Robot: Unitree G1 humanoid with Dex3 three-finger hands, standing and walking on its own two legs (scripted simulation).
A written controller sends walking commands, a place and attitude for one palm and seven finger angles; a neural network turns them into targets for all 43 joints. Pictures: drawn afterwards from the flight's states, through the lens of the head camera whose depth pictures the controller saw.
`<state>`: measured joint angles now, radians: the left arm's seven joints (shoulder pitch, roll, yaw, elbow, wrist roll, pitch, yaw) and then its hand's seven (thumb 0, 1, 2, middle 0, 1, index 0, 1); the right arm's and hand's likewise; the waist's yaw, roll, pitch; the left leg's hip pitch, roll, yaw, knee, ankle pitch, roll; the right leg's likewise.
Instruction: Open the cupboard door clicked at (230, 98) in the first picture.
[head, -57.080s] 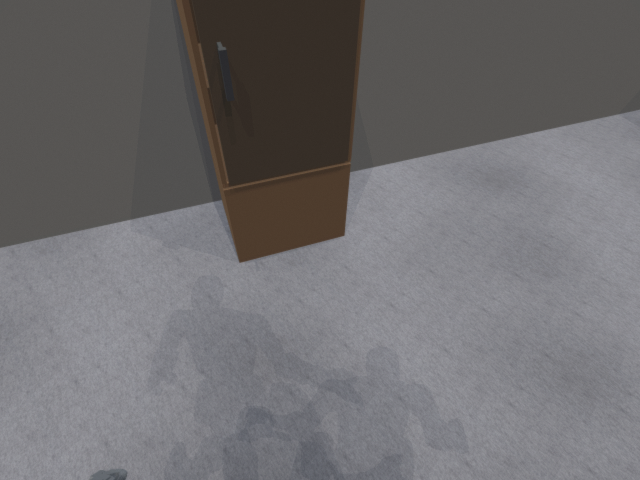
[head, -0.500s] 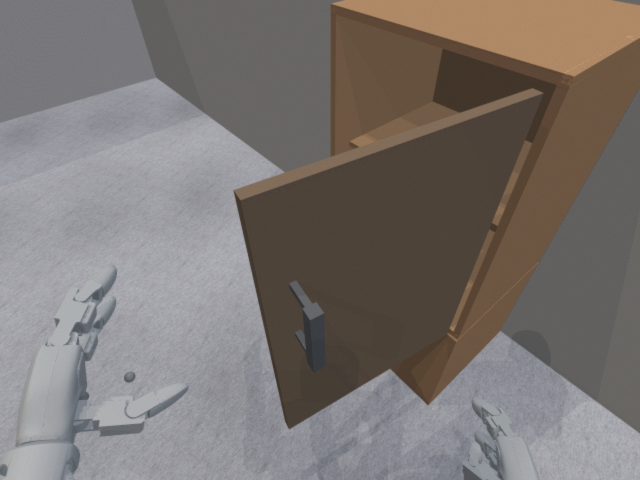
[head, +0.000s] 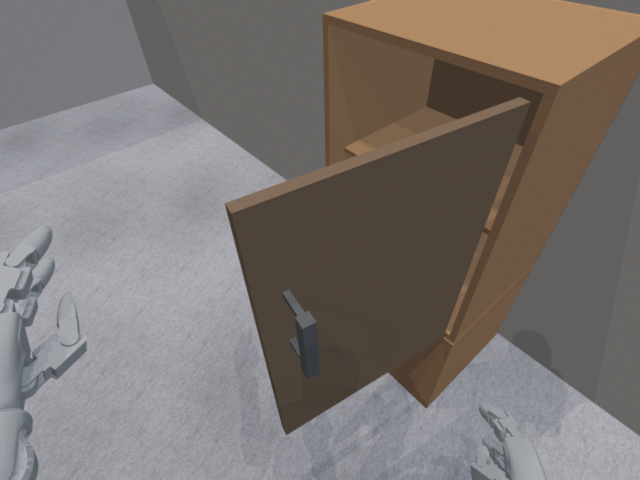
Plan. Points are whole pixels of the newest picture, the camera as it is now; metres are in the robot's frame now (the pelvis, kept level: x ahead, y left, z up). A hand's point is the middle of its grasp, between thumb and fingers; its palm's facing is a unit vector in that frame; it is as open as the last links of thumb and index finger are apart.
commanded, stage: draw the hand back to the body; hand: left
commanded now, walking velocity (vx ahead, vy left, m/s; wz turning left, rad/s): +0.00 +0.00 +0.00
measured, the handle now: (300, 335) +0.29 +0.07 +0.03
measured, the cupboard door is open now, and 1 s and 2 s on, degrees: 80 80 80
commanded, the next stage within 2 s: step back with the hand held close in 0.22 s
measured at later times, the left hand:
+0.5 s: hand (79, 340) +0.19 +0.26 +0.16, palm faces +0.43 -0.79 -0.44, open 7.4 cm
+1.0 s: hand (19, 419) +0.12 +0.27 +0.15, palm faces +0.42 -0.77 -0.49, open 7.4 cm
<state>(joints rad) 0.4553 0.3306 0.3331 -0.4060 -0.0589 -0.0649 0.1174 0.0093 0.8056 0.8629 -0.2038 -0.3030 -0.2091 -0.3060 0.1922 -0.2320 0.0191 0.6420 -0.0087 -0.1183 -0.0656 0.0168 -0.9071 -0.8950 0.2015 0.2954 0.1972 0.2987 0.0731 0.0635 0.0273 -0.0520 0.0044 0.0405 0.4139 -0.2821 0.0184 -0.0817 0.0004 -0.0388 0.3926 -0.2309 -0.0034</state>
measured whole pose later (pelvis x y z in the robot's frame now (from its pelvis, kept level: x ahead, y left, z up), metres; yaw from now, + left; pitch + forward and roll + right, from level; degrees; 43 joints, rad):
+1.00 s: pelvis -0.09 +0.02 -0.02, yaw -2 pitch -1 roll +0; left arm 0.54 0.39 0.43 -0.51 0.00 -0.21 0.16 0.01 0.88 0.90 -0.21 -0.30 -0.22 -0.31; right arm 0.23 -0.22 0.00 0.56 0.00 -0.09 -0.08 0.02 -0.91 -0.89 0.20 0.30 0.20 0.30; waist 0.01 0.00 0.05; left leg -0.37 0.00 0.08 0.61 -0.25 0.06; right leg -0.39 -0.01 0.00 0.55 -0.15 0.02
